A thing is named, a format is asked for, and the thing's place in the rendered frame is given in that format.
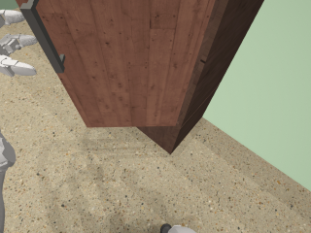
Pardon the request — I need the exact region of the robot left upper arm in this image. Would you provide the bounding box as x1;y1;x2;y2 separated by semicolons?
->
0;132;17;233

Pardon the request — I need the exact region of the robot right shin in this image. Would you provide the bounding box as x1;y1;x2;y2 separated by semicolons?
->
168;225;182;232

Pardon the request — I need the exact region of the cupboard door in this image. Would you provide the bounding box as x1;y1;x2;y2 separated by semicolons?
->
16;0;216;128

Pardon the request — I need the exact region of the handle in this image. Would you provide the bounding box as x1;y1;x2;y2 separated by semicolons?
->
19;0;65;74

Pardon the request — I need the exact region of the robot right foot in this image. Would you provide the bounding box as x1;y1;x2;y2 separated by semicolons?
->
160;223;172;233

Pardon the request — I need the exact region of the robot left hand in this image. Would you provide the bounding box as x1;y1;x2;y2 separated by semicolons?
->
0;10;38;77

